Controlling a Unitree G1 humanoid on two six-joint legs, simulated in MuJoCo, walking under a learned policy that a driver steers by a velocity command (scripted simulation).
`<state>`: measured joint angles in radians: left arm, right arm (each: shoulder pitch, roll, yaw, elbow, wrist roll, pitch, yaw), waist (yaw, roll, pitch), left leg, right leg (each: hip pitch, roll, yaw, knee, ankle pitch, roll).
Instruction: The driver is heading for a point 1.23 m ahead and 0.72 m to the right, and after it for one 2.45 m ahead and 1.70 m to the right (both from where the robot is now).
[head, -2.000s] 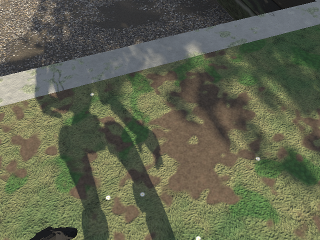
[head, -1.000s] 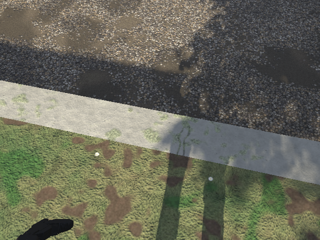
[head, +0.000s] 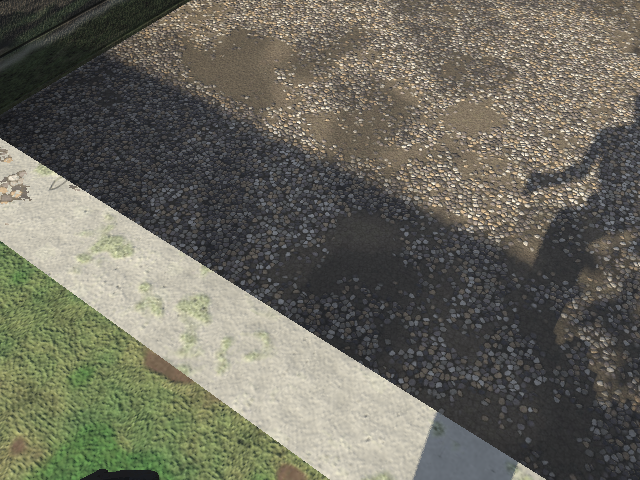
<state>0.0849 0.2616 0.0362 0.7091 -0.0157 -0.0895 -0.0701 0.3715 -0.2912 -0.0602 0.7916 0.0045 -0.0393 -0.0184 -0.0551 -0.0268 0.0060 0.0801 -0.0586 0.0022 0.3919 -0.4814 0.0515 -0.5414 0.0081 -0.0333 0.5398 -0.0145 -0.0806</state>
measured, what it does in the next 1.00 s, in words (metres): walks ahead, turning right: left foot, then right foot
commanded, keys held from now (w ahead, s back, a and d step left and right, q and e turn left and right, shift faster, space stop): w+e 1.00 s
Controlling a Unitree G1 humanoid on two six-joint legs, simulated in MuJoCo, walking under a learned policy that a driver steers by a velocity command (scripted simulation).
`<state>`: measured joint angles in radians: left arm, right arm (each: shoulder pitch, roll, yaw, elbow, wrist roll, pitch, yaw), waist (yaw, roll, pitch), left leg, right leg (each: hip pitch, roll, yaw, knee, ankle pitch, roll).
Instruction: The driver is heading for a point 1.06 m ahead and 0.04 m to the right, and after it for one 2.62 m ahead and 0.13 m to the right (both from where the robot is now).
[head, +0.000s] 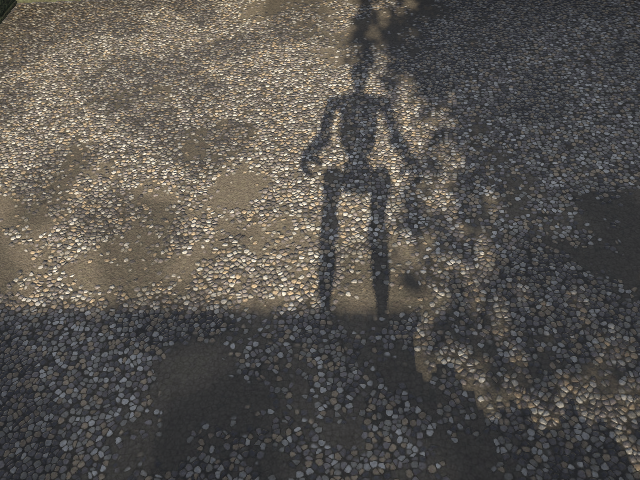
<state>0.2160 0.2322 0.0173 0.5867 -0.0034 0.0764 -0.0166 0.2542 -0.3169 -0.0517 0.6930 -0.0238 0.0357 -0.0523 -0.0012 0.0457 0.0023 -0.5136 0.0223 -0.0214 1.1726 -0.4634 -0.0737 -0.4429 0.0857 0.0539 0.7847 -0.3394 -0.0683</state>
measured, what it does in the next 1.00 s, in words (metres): steps on the spot: left foot, then right foot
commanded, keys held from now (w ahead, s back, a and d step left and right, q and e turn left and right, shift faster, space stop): w+e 0.36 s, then w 0.08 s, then w+q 0.56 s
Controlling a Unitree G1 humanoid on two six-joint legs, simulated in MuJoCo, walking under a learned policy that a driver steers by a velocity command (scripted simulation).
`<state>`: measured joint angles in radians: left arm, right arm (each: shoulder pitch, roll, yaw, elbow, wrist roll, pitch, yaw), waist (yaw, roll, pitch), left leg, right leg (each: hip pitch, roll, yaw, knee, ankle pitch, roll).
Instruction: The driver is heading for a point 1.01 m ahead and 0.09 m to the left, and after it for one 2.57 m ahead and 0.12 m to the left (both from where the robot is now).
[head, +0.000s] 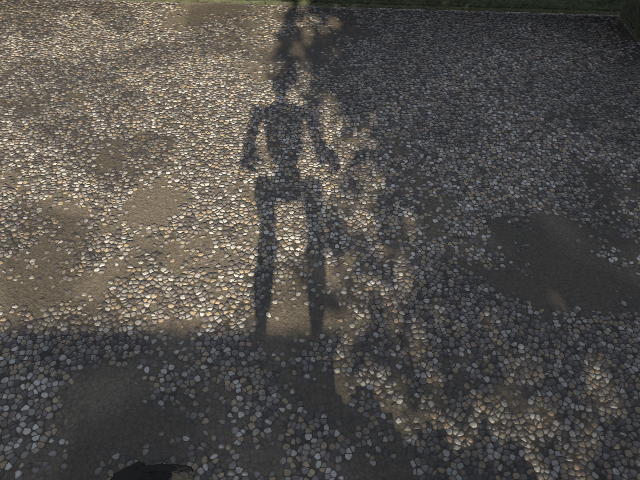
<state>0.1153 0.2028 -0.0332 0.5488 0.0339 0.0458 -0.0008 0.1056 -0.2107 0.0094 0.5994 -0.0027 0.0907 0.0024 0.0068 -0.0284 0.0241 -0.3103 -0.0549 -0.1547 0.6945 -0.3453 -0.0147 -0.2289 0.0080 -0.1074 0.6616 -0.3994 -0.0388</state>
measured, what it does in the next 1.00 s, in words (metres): stands, turning left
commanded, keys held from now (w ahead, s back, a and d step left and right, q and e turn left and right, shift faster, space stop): w+q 0.46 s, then w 0.20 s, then no key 0.34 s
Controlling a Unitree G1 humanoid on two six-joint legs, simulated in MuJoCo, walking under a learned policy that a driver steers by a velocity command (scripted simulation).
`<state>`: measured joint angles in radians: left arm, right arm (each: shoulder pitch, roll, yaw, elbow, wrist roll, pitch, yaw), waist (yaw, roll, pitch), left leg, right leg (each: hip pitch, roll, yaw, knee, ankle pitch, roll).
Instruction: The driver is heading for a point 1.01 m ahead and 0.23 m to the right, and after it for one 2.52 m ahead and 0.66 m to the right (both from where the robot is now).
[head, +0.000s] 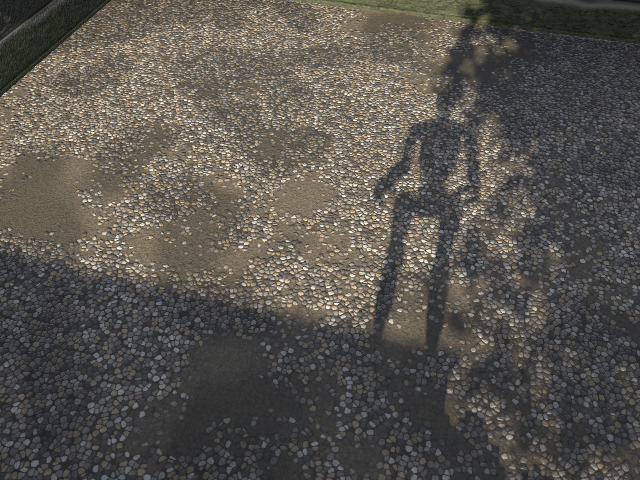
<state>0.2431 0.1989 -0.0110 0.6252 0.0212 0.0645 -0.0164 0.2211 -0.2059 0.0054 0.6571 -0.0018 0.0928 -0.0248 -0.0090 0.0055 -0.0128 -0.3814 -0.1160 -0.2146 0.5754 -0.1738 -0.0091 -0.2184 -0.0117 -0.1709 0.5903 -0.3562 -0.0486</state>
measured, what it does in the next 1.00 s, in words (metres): stands, turning right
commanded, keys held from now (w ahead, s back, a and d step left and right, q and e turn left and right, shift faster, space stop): no key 0.36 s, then e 0.64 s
